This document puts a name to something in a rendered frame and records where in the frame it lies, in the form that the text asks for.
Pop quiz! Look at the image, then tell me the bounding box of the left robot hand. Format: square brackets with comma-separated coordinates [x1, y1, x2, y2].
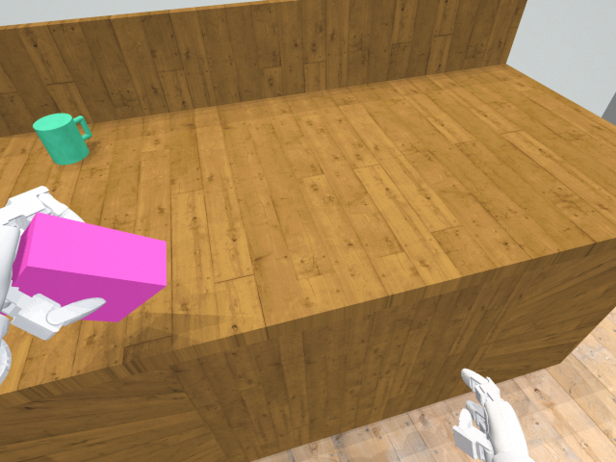
[0, 186, 106, 341]

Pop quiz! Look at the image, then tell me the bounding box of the right robot hand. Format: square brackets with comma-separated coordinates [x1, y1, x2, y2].
[452, 369, 529, 462]

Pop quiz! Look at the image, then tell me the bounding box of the sponge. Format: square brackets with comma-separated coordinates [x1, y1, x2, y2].
[1, 212, 167, 322]

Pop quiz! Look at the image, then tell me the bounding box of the table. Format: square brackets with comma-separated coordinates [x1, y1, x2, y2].
[0, 0, 616, 462]

